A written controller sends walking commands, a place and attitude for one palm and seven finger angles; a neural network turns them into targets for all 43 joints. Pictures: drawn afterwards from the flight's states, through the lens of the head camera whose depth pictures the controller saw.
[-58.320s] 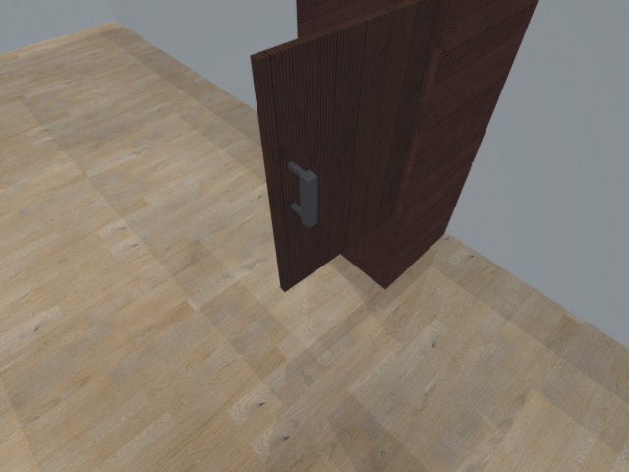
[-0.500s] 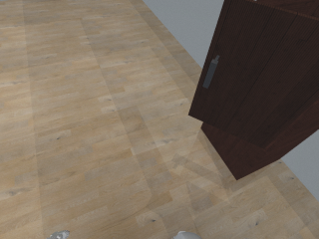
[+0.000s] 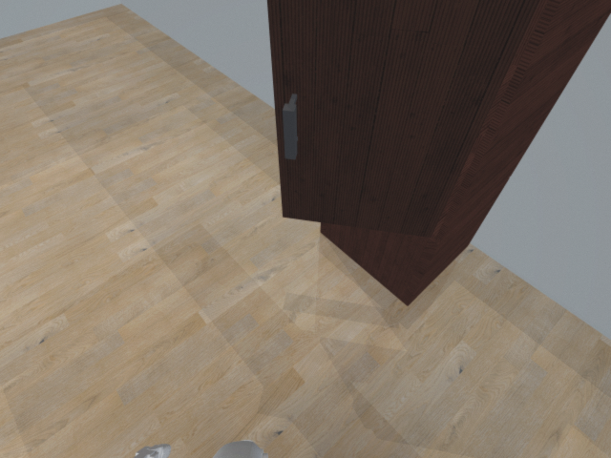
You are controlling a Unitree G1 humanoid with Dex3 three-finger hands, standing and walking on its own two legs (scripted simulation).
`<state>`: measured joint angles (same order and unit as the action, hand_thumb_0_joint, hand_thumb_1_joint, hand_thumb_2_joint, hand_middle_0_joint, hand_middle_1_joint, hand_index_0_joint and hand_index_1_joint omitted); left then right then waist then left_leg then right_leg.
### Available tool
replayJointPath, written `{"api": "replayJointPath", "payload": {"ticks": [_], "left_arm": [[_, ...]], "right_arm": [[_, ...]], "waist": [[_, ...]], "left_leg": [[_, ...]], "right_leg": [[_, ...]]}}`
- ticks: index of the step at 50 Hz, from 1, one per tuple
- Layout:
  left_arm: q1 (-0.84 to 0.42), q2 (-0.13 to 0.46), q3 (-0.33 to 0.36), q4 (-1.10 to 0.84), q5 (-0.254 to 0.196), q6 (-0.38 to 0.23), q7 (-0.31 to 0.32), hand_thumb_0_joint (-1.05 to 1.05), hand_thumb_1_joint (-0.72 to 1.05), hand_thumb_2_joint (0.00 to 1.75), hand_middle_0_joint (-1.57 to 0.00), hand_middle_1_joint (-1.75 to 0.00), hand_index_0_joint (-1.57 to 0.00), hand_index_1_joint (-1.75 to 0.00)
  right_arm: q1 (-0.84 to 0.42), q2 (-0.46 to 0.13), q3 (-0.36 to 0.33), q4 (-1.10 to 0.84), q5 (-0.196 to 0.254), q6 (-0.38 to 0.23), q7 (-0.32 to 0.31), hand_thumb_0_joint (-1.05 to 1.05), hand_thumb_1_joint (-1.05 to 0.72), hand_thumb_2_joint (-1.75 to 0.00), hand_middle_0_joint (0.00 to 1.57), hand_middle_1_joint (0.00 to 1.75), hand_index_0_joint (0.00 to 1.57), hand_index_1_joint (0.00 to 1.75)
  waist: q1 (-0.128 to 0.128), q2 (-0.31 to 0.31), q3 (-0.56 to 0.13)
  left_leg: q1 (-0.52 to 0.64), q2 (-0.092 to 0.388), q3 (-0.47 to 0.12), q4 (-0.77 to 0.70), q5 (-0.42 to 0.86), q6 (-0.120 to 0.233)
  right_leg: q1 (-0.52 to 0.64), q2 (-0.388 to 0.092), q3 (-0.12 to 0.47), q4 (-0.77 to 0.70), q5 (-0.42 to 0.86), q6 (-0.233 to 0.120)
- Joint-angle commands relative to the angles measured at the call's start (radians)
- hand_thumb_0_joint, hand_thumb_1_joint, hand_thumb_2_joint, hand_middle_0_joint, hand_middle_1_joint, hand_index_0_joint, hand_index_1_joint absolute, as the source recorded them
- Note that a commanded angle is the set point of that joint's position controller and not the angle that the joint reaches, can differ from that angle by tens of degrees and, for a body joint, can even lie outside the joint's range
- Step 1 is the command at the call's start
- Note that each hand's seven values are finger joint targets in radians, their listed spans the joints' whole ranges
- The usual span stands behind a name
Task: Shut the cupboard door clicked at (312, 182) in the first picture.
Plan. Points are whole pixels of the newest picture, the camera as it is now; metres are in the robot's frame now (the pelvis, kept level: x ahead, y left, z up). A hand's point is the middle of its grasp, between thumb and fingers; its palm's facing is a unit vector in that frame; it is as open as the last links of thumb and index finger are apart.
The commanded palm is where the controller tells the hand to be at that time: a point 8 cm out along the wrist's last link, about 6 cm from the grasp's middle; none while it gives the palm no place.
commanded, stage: turn to face it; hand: left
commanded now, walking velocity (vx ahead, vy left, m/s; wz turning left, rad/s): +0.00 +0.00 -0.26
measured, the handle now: (292, 126) +0.72 +0.05 +0.00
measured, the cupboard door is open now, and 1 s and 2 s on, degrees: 38 38 38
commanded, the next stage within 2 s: take the last steps up to it in 0.12 s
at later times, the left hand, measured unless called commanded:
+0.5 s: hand out of the picture +0.10 +0.18 -0.16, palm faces -0.10 -0.97 -0.22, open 7.4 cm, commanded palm none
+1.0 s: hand (222, 392) +0.24 +0.15 -0.16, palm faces -0.15 -0.97 -0.19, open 7.4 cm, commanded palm none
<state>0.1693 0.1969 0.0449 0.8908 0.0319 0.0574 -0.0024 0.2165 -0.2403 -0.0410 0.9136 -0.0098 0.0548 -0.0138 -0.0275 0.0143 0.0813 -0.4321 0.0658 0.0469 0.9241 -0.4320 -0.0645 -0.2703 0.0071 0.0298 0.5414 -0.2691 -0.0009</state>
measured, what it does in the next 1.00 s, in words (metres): walks ahead: left foot, then right foot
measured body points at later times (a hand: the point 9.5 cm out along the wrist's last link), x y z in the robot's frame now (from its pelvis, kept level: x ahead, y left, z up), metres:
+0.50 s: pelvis +0.02 -0.01 +0.00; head +0.02 -0.02 +0.45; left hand +0.10 +0.23 -0.14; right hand -0.02 -0.25 -0.16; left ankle +0.02 +0.12 -0.71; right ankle -0.03 -0.10 -0.73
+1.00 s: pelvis +0.16 -0.03 +0.01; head +0.19 -0.03 +0.45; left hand +0.24 +0.20 -0.15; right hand +0.12 -0.24 -0.15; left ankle +0.18 +0.10 -0.73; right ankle +0.15 -0.14 -0.70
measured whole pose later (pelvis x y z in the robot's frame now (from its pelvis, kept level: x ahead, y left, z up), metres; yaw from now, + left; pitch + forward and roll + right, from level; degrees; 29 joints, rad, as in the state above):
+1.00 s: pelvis +0.16 -0.03 +0.01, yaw -10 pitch +0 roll +0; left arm 0.23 0.18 0.06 1.03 0.02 0.00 -0.02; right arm 0.31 -0.14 -0.01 1.05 -0.04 -0.03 -0.01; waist -0.02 0.00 0.05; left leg -0.22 0.07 0.14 0.47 -0.25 -0.01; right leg -0.39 -0.05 -0.07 0.79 -0.37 -0.02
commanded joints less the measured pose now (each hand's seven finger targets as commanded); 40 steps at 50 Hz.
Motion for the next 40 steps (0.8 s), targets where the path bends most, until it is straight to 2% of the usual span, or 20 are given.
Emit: {"api": "replayJointPath", "payload": {"ticks": [1,2,3,4,5,7,9,11,16,19,20,22,23,28,33,36,37,38,39,40], "left_arm": [[-0.026,0.215,0.069,-0.065,-0.002,-0.023,0.012,0.0,0.9,0.9,-0.2,-0.3,-0.2,-0.3],[-0.036,0.201,0.066,-0.064,-0.008,-0.02,0.011,0.0,0.9,0.9,-0.2,-0.3,-0.2,-0.3],[-0.023,0.155,0.058,-0.069,-0.015,-0.015,0.01,0.0,0.9,0.9,-0.2,-0.3,-0.2,-0.3],[0.023,0.1,0.047,-0.074,-0.02,-0.011,0.003,0.0,0.9,0.9,-0.2,-0.3,-0.2,-0.3],[0.019,0.098,0.045,-0.088,-0.021,-0.015,-0.001,0.0,0.9,0.9,-0.2,-0.3,-0.2,-0.3],[-0.011,0.121,0.06,-0.06,-0.004,-0.008,-0.005,0.0,0.9,0.9,-0.2,-0.3,-0.2,-0.3],[0.031,0.096,0.056,-0.03,-0.009,-0.01,-0.015,0.0,0.9,0.9,-0.2,-0.3,-0.2,-0.3],[0.024,0.08,0.048,-0.017,-0.013,-0.006,-0.014,0.0,0.9,0.9,-0.2,-0.3,-0.2,-0.3],[-0.006,0.054,0.031,-0.008,-0.007,-0.018,-0.028,0.0,0.9,0.9,-0.2,-0.3,-0.2,-0.3],[0.072,0.063,0.035,0.029,-0.004,-0.032,-0.037,0.0,0.9,0.9,-0.2,-0.3,-0.2,-0.3],[0.131,0.084,0.043,0.053,-0.003,-0.04,-0.034,0.0,0.9,0.9,-0.2,-0.3,-0.2,-0.3],[0.245,0.222,0.071,0.092,0.003,-0.053,-0.009,0.0,0.9,0.9,-0.2,-0.3,-0.2,-0.3],[0.262,0.219,0.068,0.094,-0.007,-0.06,0.001,0.0,0.9,0.9,-0.2,-0.3,-0.2,-0.3],[0.146,0.106,0.033,0.097,-0.007,-0.099,0.01,0.0,0.9,0.9,-0.2,-0.3,-0.2,-0.3],[0.179,0.122,0.033,0.144,-0.006,-0.109,0.01,0.0,0.9,0.9,-0.2,-0.3,-0.2,-0.3],[0.147,0.121,0.04,0.152,-0.013,-0.099,0.004,0.0,0.9,0.9,-0.2,-0.3,-0.2,-0.3],[0.165,0.088,0.036,0.152,-0.016,-0.096,0.003,0.0,0.9,0.9,-0.2,-0.3,-0.2,-0.3],[0.22,0.033,0.028,0.143,-0.022,-0.093,-0.002,0.0,0.9,0.9,-0.2,-0.3,-0.2,-0.3],[0.183,0.039,0.015,0.108,-0.019,-0.096,-0.005,0.0,0.9,0.9,-0.2,-0.3,-0.2,-0.3],[0.142,0.042,0.019,0.103,-0.01,-0.088,0.0,0.0,0.9,0.9,-0.2,-0.3,-0.2,-0.3]], "right_arm": [[0.08,-0.052,-0.016,-0.042,-0.002,-0.032,-0.013,0.0,-0.9,-0.9,0.2,0.3,0.2,0.3],[0.12,-0.054,-0.015,-0.027,-0.002,-0.04,-0.015,0.0,-0.9,-0.9,0.2,0.3,0.2,0.3],[0.144,-0.096,-0.019,-0.018,-0.006,-0.053,-0.019,0.0,-0.9,-0.9,0.2,0.3,0.2,0.3],[0.144,-0.183,-0.035,-0.025,-0.017,-0.059,-0.021,0.0,-0.9,-0.9,0.2,0.3,0.2,0.3],[0.143,-0.223,-0.038,-0.045,-0.025,-0.056,-0.028,0.0,-0.9,-0.9,0.2,0.3,0.2,0.3],[0.102,-0.175,-0.025,-0.033,-0.03,-0.065,-0.038,0.0,-0.9,-0.9,0.2,0.3,0.2,0.3],[0.033,-0.133,-0.011,-0.043,-0.026,-0.067,-0.04,0.0,-0.9,-0.9,0.2,0.3,0.2,0.3],[0.055,-0.122,-0.011,-0.021,-0.025,-0.065,-0.041,0.0,-0.9,-0.9,0.2,0.3,0.2,0.3],[0.12,-0.154,-0.032,0.033,-0.031,-0.057,-0.027,0.0,-0.9,-0.9,0.2,0.3,0.2,0.3],[0.103,-0.159,-0.038,0.051,-0.023,-0.057,-0.018,0.0,-0.9,-0.9,0.2,0.3,0.2,0.3],[0.084,-0.138,-0.037,0.05,-0.019,-0.058,-0.015,0.0,-0.9,-0.9,0.2,0.3,0.2,0.3],[0.004,-0.033,-0.01,-0.011,-0.008,-0.065,0.001,0.0,-0.9,-0.9,0.2,0.3,0.2,0.3],[-0.059,-0.069,-0.014,-0.031,-0.017,-0.062,0.004,0.0,-0.9,-0.9,0.2,0.3,0.2,0.3],[0.003,-0.027,-0.019,0.022,-0.021,-0.062,0.025,0.0,-0.9,-0.9,0.2,0.3,0.2,0.3],[0.003,0.002,-0.011,0.021,-0.013,-0.077,0.03,0.0,-0.9,-0.9,0.2,0.3,0.2,0.3],[0.12,-0.021,-0.014,0.063,-0.018,-0.094,0.021,0.0,-0.9,-0.9,0.2,0.3,0.2,0.3],[0.214,-0.061,-0.021,0.098,-0.024,-0.106,0.013,0.0,-0.9,-0.9,0.2,0.3,0.2,0.3],[0.319,-0.151,-0.04,0.126,-0.04,-0.115,0.0,0.0,-0.9,-0.9,0.2,0.3,0.2,0.3],[0.4,-0.207,-0.046,0.132,-0.037,-0.107,-0.014,0.0,-0.9,-0.9,0.2,0.3,0.2,0.3],[0.357,-0.193,-0.042,0.13,-0.035,-0.101,-0.022,0.0,-0.9,-0.9,0.2,0.3,0.2,0.3]], "waist": [[-0.002,-0.167,-0.09],[-0.022,-0.162,-0.098],[-0.026,-0.034,-0.106],[-0.011,0.241,-0.107],[-0.019,0.28,-0.096],[0.0,0.223,-0.062],[0.037,0.168,-0.078],[0.025,0.153,-0.099],[-0.021,0.172,-0.088],[0.018,0.13,-0.072],[0.045,0.071,-0.063],[0.115,-0.296,-0.012],[0.127,-0.233,0.026],[0.017,-0.14,0.074],[0.017,-0.133,0.042],[-0.04,-0.056,0.012],[-0.069,0.043,-0.033],[-0.082,0.257,-0.114],[-0.104,0.29,-0.144],[-0.088,0.228,-0.128]], "left_leg": [[0.149,-0.029,0.009,-0.262,0.1,0.011],[0.235,-0.031,0.013,-0.382,0.182,0.016],[0.313,0.044,-0.083,-0.532,0.185,0.041],[0.331,0.245,-0.316,-0.619,0.203,0.121],[0.247,0.374,-0.438,-0.68,0.217,0.221],[0.195,0.317,-0.348,-0.671,0.367,0.218],[0.236,0.252,-0.184,-0.624,0.512,0.209],[0.271,0.228,-0.123,-0.605,0.578,0.205],[0.28,0.255,-0.153,-0.66,0.125,0.203],[0.17,0.224,-0.123,-0.61,-0.046,0.167],[0.097,0.174,-0.062,-0.541,-0.086,0.13],[-0.254,-0.028,0.123,-0.131,-0.192,0.041],[-0.295,-0.002,0.02,0.031,-0.152,0.05],[-0.184,0.051,0.009,0.045,0.093,0.031],[-0.047,0.028,0.046,-0.196,0.136,0.042],[0.219,-0.017,0.086,-0.373,0.244,0.054],[0.362,0.014,0.011,-0.44,0.237,0.068],[0.525,0.232,-0.281,-0.534,0.213,0.154],[0.55,0.383,-0.528,-0.647,0.21,0.245],[0.466,0.401,-0.506,-0.696,0.118,0.252]], "right_leg": [[-0.044,-0.198,0.237,-0.165,0.174,-0.153],[-0.088,-0.174,0.223,-0.135,0.13,-0.119],[-0.164,-0.108,0.182,-0.05,0.035,-0.075],[-0.243,0.02,0.059,0.132,-0.165,-0.017],[-0.242,0.038,-0.001,0.316,-0.306,0.006],[-0.25,0.002,0.045,0.549,-0.251,0.012],[-0.24,-0.017,0.007,0.541,-0.194,0.024],[-0.194,-0.016,-0.014,0.458,-0.187,0.029],[-0.106,0.002,-0.093,0.191,-0.202,0.004],[0.087,0.023,-0.121,-0.07,-0.07,-0.014],[0.187,0.005,-0.091,-0.171,-0.055,-0.027],[0.339,-0.325,0.397,-0.404,-0.391,-0.194],[0.257,-0.379,0.463,-0.436,-0.432,-0.259],[0.118,-0.255,0.148,-0.39,-0.041,-0.209],[0.137,-0.247,0.089,-0.338,0.124,-0.194],[0.032,-0.186,0.032,-0.209,0.047,-0.152],[-0.027,-0.128,-0.001,-0.026,0.078,-0.126],[-0.189,-0.023,-0.086,0.244,-0.094,-0.075],[-0.287,0.036,-0.087,0.486,-0.32,-0.058],[-0.325,-0.008,-0.017,0.622,-0.302,-0.063]]}}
